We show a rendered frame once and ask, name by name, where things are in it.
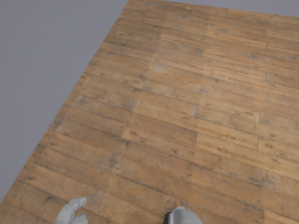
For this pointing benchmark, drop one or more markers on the right robot thigh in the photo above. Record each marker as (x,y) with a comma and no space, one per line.
(183,216)

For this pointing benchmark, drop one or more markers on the robot left hand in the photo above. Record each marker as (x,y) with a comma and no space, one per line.
(67,213)

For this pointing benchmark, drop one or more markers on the right robot shin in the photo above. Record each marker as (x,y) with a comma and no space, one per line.
(179,207)

